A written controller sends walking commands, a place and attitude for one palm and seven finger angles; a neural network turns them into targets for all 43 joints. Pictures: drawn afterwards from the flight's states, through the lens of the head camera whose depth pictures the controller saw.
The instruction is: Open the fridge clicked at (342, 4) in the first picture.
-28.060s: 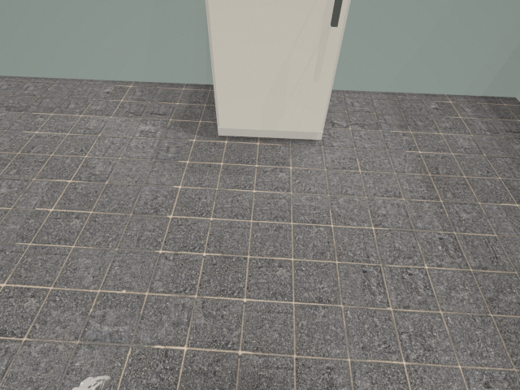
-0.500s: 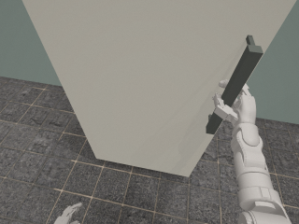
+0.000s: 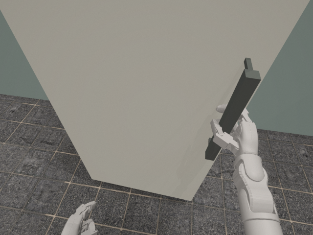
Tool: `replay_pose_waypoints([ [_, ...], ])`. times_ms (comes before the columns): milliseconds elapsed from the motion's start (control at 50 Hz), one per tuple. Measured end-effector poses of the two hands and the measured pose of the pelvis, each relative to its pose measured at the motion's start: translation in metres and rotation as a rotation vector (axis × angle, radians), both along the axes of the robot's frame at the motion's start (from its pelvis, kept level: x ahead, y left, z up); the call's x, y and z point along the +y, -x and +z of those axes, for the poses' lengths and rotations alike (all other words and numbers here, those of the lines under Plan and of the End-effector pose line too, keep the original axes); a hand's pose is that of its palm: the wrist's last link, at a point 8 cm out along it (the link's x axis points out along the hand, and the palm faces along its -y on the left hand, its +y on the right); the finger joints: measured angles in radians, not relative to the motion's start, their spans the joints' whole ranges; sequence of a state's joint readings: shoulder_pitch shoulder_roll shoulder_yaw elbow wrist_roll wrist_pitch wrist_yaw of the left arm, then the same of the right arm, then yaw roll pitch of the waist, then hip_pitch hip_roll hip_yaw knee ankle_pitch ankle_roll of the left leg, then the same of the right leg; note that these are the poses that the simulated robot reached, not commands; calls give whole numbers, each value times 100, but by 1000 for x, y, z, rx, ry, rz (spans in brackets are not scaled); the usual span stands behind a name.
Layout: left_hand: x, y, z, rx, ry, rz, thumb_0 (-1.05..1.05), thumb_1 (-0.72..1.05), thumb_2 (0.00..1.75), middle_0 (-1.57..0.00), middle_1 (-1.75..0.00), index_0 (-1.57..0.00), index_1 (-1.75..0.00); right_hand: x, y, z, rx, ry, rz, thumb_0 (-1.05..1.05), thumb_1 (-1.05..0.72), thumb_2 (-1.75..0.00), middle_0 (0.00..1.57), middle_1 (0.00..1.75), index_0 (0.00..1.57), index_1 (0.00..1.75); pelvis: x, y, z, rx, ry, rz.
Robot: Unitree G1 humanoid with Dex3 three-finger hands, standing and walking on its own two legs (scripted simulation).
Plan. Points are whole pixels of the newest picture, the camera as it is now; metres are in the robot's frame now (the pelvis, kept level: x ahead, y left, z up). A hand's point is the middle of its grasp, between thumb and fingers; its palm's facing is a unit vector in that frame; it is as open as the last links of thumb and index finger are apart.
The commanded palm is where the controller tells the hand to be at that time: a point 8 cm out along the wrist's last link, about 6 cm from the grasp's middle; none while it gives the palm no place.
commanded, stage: walk backward, drawing the door open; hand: right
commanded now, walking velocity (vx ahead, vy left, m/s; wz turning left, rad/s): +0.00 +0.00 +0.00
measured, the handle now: (225, 118) +0.40 -0.15 +0.11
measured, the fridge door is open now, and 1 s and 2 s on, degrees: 3 28 57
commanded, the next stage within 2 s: none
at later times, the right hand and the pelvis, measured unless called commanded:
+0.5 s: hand (209, 175) +0.24 -0.09 +0.11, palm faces +0.06 +0.99 -0.13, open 6.7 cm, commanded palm +0.20 -0.13 +0.11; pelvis -0.02 +0.03 +0.00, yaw -6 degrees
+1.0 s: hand (172, 231) +0.13 -0.01 +0.10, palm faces +0.30 +0.94 -0.18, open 7.0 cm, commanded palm +0.09 -0.04 +0.11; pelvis -0.08 +0.17 +0.00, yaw -24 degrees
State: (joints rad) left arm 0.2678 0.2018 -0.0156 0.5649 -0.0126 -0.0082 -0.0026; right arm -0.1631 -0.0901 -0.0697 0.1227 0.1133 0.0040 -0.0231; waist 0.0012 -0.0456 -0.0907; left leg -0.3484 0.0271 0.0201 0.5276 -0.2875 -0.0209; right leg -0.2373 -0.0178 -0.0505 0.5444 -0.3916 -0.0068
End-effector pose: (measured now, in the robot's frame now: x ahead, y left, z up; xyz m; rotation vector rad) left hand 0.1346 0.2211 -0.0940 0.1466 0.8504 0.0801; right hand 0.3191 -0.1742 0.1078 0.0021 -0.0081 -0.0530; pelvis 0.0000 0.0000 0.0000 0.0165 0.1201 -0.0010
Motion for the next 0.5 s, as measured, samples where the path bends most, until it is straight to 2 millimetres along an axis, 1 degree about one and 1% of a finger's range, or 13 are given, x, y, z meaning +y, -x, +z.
replay_pose_waypoints([
  [100,-5,-18,5,-27,8,-12,1,91,90,-20,-30,-21,-30,7,33,1,2,-1,19,1,-65,-69,33,140,33,140,-1,-9,0,-13,-3,1],
  [120,-6,-23,6,-31,-1,-18,1,91,90,-20,-30,-21,-30,8,38,2,-3,21,30,1,-64,-69,33,140,32,140,-1,-10,0,-20,-3,-7],
  [180,-8,-33,8,-31,-41,-38,1,91,90,-20,-30,-21,-30,10,51,3,-31,87,62,0,-59,-69,36,140,33,139,-1,-8,1,-35,5,-31],
  [280,-10,-44,15,-53,-45,-61,1,91,90,-20,-30,-21,-30,17,69,4,-27,125,63,-2,-57,-68,41,140,36,140,1,-3,6,-56,10,-40],
  [380,-10,-46,16,-79,-10,-85,1,91,90,-20,-30,-21,-30,25,86,5,-18,139,26,-3,-56,-69,41,138,36,140,12,3,6,-56,14,-53],
  [500,1,-34,9,-69,-17,-102,1,91,90,-20,-30,-21,-30,36,107,5,-25,138,-10,-3,-57,-70,41,138,33,140,26,21,4,-47,22,-97],
])
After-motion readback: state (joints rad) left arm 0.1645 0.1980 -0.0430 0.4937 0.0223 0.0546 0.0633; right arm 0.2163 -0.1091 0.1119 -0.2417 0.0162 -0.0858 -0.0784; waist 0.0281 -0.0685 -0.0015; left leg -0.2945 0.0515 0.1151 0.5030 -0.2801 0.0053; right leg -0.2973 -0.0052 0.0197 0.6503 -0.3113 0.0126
